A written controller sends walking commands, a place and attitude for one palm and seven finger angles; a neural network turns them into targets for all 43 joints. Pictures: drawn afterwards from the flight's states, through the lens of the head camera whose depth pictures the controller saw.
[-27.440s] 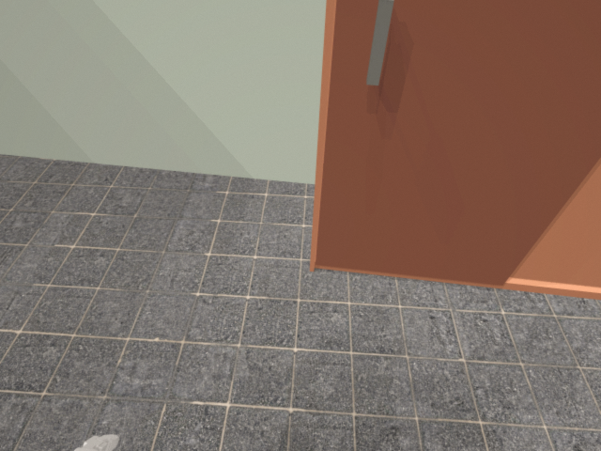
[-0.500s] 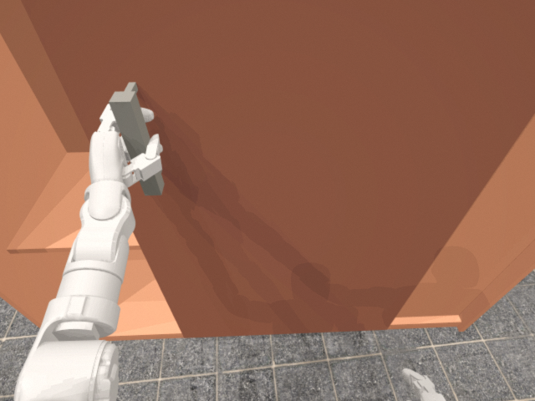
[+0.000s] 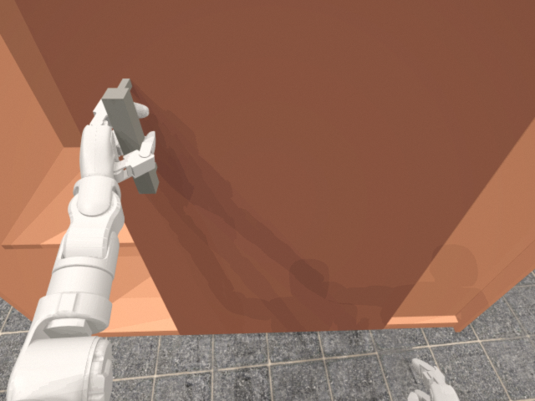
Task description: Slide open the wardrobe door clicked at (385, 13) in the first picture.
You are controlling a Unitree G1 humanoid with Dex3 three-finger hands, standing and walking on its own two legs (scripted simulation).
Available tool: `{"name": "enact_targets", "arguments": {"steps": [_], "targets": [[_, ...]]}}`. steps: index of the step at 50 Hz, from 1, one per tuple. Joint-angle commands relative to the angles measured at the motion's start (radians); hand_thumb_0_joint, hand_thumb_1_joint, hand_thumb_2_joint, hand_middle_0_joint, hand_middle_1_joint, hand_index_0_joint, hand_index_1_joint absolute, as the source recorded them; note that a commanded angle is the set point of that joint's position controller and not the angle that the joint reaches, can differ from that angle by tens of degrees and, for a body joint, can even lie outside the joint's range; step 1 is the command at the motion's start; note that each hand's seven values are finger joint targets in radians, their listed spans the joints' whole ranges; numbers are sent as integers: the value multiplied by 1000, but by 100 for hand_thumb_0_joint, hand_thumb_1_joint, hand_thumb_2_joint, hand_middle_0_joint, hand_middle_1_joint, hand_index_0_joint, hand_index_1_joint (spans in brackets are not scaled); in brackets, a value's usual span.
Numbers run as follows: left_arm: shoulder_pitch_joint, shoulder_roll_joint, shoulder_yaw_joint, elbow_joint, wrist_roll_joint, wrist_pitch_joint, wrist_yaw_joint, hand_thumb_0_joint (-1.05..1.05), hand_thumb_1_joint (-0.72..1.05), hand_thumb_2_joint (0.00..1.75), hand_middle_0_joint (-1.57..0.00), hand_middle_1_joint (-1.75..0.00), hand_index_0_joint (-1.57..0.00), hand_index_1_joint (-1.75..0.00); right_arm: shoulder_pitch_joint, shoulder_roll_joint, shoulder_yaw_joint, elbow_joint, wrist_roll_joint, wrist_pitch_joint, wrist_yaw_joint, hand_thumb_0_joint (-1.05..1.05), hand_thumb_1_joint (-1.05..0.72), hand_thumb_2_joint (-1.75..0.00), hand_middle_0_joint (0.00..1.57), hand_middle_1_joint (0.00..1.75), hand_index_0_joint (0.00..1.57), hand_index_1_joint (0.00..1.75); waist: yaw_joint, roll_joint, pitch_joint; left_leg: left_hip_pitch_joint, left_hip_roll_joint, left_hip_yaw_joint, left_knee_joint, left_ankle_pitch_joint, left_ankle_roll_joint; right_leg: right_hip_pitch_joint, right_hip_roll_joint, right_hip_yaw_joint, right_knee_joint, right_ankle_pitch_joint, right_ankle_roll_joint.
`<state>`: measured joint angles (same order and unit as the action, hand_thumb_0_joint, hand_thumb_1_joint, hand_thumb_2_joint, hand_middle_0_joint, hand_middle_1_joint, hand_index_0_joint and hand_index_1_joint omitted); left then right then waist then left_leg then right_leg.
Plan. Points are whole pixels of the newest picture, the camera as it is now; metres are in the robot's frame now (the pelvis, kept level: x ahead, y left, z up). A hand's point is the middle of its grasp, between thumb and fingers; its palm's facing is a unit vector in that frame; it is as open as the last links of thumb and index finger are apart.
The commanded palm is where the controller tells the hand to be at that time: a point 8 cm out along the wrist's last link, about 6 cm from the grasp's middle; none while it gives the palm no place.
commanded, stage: loosen the grip on the handle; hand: left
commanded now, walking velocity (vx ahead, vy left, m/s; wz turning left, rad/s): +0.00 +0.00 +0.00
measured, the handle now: (138, 138) +0.45 +0.24 +0.17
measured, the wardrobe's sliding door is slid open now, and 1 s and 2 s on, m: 0.42 0.42 0.42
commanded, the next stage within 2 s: slip the hand off the handle in 0.54 s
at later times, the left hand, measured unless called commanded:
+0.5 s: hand (144, 151) +0.41 +0.21 +0.17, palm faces +0.31 -0.94 -0.16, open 13.6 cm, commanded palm +0.39 +0.25 +0.17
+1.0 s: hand (132, 151) +0.41 +0.23 +0.17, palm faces +0.29 -0.95 -0.13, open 13.8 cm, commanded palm +0.37 +0.29 +0.17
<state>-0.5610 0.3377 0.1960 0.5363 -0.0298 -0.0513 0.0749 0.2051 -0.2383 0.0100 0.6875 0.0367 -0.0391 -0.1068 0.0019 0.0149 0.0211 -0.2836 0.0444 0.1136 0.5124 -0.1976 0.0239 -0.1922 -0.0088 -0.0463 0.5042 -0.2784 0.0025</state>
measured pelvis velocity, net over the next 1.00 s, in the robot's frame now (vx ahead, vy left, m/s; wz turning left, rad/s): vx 0.01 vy -0.01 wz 0.00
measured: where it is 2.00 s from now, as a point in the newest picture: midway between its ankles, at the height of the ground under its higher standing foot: outside the picture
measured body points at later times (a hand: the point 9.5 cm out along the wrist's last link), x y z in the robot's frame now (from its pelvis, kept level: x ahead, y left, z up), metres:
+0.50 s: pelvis -0.01 -0.01 +0.00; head +0.00 +0.00 +0.45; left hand +0.39 +0.26 +0.18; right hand +0.07 -0.28 -0.12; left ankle +0.05 +0.10 -0.74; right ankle +0.00 -0.12 -0.74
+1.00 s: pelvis +0.01 -0.01 +0.00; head +0.00 -0.01 +0.45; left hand +0.39 +0.28 +0.18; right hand +0.13 -0.26 -0.10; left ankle +0.05 +0.10 -0.74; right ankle +0.00 -0.12 -0.74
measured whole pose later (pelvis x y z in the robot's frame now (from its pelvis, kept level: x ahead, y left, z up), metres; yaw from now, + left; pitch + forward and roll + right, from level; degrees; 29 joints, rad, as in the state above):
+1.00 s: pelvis +0.01 -0.01 +0.00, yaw +0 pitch +0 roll -1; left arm -0.52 0.40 0.31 0.50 -0.07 0.02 0.01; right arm 0.23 -0.23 0.02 0.70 0.03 -0.03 -0.08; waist -0.03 0.01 -0.01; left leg -0.31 0.05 0.09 0.52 -0.20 0.01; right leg -0.21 0.01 -0.05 0.50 -0.29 -0.02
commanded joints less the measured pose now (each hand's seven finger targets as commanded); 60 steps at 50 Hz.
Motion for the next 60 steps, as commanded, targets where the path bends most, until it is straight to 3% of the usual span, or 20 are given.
{"name": "enact_targets", "arguments": {"steps": [1, 3, 4, 6, 10, 13, 17, 18, 19, 21, 26, 28, 31, 33, 37, 43, 45, 48, 54, 60], "targets": [[-541, 282, 170, -120, 23, -15, -23, 0, 54, 73, -45, -140, -45, -140, 86, -176, -91, -105, -23, -116, 46, 0, -90, -90, 20, 30, 20, 30, -42, -186, -386, 246, 7, -97, -67, 286, -3, -40, 36, 3, -60, 279, -26], [-527, 318, 213, -140, 1, -17, -23, 0, 30, 61, -45, -140, -45, -140, 43, -151, -80, -105, -27, -120, 46, 0, -90, -90, 20, 30, 20, 30, -6, 1, -408, 270, -18, -88, -57, 259, -4, -23, 38, 25, -75, 250, -37], [-607, 236, 96, -235, 10, -28, -22, 0, 17, 55, -45, -140, -45, -140, 27, -136, -66, -112, -32, -125, 60, 0, -90, -90, 20, 30, 20, 30, -24, 113, -406, 276, -22, -83, -48, 206, -14, -58, 27, 33, -77, 193, -37], [-553, 164, 27, -166, 38, -25, -5, 0, -7, 43, -45, -140, -45, -140, 27, -129, -58, -95, -21, -123, 78, 0, -90, -90, 20, 30, 20, 30, -35, 175, -253, 204, -23, -99, -63, 32, -16, -141, 28, 28, -87, 69, -43], [-534, 187, 25, -128, 48, -23, 15, 0, -55, 20, -42, -137, -42, -137, 30, -145, -61, -105, -11, -114, 82, 0, -90, -90, 20, 30, 20, 30, -53, 31, -193, 101, -30, -103, -77, -115, 2, -156, 27, 28, -104, -48, -30], [-542, 240, 94, -116, -4, -35, 14, 0, -55, 20, -38, -132, -38, -132, 29, -157, -67, -92, -10, -111, 68, 0, -90, -90, 20, 30, 20, 30, -43, -68, -212, 80, -35, -97, -64, -131, 11, -138, 24, 49, -125, -119, -20], [-578, 185, 24, -106, 9, -51, 12, 0, -55, 20, -33, -125, -33, -125, 37, -152, -71, -71, -8, -105, 73, 0, -90, -90, 20, 30, 20, 30, -63, -51, -206, 70, -34, -97, -41, -161, 11, -185, 21, 53, -116, -155, -13], [-598, 318, 129, -119, 18, -63, 27, 0, -55, 20, -32, -123, -32, -123, 43, -162, -73, -61, -12, -103, 66, 0, -90, -90, 20, 30, 20, 30, -45, -21, -231, 73, -35, -98, -42, -147, 13, -155, 22, 60, -116, -144, -17], [-620, 284, 80, -154, 27, -67, 27, 0, -55, 20, -30, -122, -30, -122, 47, -155, -74, -71, -14, -99, 70, 0, -90, -90, 20, 30, 20, 30, -53, 14, -266, 78, -39, -95, -45, -125, 15, -136, 17, 64, -111, -113, -15], [-579, 223, 43, -107, 24, -52, 24, 0, -55, 20, -28, -118, -28, -118, 49, -150, -71, -59, -8, -95, 68, 0, -90, -90, 20, 30, 20, 30, -59, -11, -220, 73, -35, -101, -43, -146, 14, -166, 21, 55, -111, -120, -15], [-601, 207, 35, -91, -2, -26, 20, 0, -55, 20, -25, -115, -25, -115, 50, -155, -68, -44, -2, -86, 57, 0, -90, -90, 20, 30, 20, 30, -74, -24, -182, 70, -35, -109, -41, -135, 16, -178, 19, 49, -120, -106, -12], [-560, 265, 88, -98, -2, -18, 25, 0, -55, 20, -25, -115, -25, -115, 45, -162, -70, -41, -5, -80, 52, 0, -90, -90, 20, 30, 20, 30, -54, -2, -206, 76, -38, -108, -35, -107, 17, -155, 19, 51, -120, -85, -16], [-565, 193, 37, -122, -8, -9, 24, 0, -55, 20, -25, -115, -25, -115, 47, -152, -66, -44, -5, -78, 52, 0, -90, -90, 20, 30, 20, 30, -64, -9, -230, 107, -33, -116, -31, -56, 14, -161, 23, 36, -104, -22, -16], [-497, 289, 123, -167, -7, -3, 28, 0, -55, 20, -25, -115, -25, -115, 37, -160, -65, -53, -8, -72, 45, 0, -90, -90, 20, 30, 20, 30, -30, 7, -275, 129, -32, -114, -33, 21, 15, -106, 27, 36, -95, 35, -22], [-454, 292, 140, -174, -24, 17, 10, 0, -55, 20, -25, -115, -25, -115, 22, -155, -56, -65, -4, -55, 33, 0, -90, -90, 20, 30, 20, 30, -36, -44, -243, 125, -25, -108, -36, 67, 13, -100, 25, 31, -96, 85, -13], [-387, 411, 255, -193, -26, 20, 1, 0, -55, 20, -25, -115, -25, -115, 1, -151, -44, -88, -9, -38, 14, 0, -90, -90, 20, 30, 20, 30, 0, 23, -242, 119, -24, -97, -49, 93, 10, -57, 25, 37, -98, 103, -20], [-385, 394, 241, -204, -26, 24, -2, 0, -55, 20, -25, -115, -25, -115, 1, -147, -42, -95, -8, -34, 13, 0, -90, -90, 20, 30, 20, 30, -10, 11, -253, 123, -22, -91, -50, 114, 9, -45, 22, 36, -95, 138, -16], [-318, 451, 306, -204, -37, 29, -7, 0, -55, 20, -25, -115, -25, -115, -2, -152, -42, -102, -8, -28, 4, 0, -90, -90, 20, 30, 20, 30, 5, 4, -256, 114, -21, -84, -49, 123, 8, -22, 25, 39, -94, 158, -15], [-341, 508, 327, -232, -40, 0, -49, 0, -55, 20, -25, -115, -25, -115, 15, -160, -47, -100, -3, -28, -3, 0, -90, -90, 20, 30, 20, 30, -14, 18, -266, 110, -21, -74, -44, 122, 11, -14, 22, 51, -91, 188, -8], [-390, 456, 231, -195, -59, -51, -163, 0, -55, 20, -25, -115, -25, -115, 47, -170, -54, -83, 13, -46, -5, 0, -90, -90, 20, 30, 20, 30, -59, 65, -250, 127, -24, -77, -17, 96, 17, -78, 24, 64, -90, 175, -8]]}}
